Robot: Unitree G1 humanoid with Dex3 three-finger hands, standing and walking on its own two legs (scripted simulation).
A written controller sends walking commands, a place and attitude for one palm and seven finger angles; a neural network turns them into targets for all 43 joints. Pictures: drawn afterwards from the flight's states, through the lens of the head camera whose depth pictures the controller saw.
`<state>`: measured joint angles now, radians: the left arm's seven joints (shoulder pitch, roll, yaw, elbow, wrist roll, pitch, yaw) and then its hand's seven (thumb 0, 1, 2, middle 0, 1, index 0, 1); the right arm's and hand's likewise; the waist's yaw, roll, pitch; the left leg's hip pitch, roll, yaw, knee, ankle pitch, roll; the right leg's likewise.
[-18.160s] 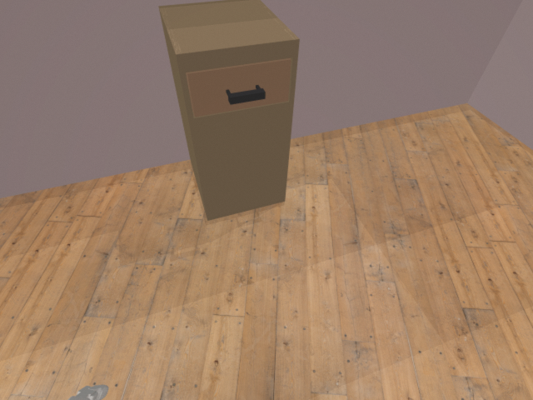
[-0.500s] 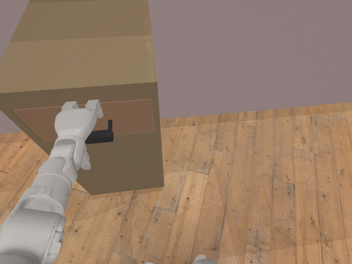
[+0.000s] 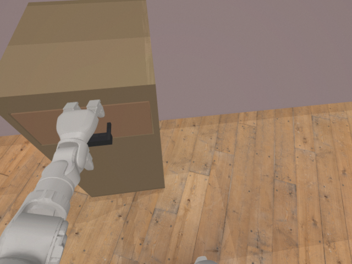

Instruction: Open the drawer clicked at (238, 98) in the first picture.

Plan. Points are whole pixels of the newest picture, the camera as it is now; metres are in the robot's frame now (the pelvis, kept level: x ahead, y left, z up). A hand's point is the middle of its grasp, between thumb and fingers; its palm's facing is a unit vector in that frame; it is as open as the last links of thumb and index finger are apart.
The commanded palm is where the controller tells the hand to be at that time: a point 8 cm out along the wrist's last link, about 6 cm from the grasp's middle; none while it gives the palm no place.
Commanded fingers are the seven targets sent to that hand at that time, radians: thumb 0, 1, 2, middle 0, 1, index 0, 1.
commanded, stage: move the hooked fingers above the handle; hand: left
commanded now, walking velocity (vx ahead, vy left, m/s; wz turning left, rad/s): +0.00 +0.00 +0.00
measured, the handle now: (89, 134) +0.47 +0.25 -0.07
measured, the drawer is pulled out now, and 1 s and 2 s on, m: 0.00 0.00 0.00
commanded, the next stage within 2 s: lower the fingers behind the handle in 0.90 s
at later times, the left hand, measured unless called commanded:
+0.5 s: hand (85, 134) +0.43 +0.23 -0.01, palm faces +0.02 -0.05 -1.00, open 13.8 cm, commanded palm +0.40 +0.25 +0.05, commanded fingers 0.00 -0.50 0.30 -0.30 -1.20 -0.30 -1.20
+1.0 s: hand (88, 135) +0.43 +0.22 -0.01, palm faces +0.05 -0.06 -1.00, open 13.8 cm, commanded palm +0.41 +0.25 +0.05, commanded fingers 0.00 -0.50 0.30 -0.30 -1.20 -0.30 -1.20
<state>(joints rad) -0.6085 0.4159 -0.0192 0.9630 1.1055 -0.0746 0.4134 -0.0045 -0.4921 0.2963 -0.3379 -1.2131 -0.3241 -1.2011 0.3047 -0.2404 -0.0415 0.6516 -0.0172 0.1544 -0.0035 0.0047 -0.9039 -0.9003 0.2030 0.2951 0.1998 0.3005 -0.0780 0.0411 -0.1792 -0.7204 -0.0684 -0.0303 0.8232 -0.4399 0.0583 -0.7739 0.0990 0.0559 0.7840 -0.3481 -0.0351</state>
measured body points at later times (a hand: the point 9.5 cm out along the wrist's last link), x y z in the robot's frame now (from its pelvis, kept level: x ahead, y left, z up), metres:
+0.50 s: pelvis -0.01 +0.00 -0.01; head +0.08 +0.01 +0.43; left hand +0.43 +0.23 +0.05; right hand +0.06 -0.27 -0.13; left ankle -0.04 +0.08 -0.70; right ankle +0.00 -0.10 -0.70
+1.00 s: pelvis -0.02 +0.01 -0.01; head +0.08 +0.02 +0.43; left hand +0.43 +0.22 +0.04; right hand +0.04 -0.27 -0.14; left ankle -0.04 +0.08 -0.70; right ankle +0.00 -0.10 -0.70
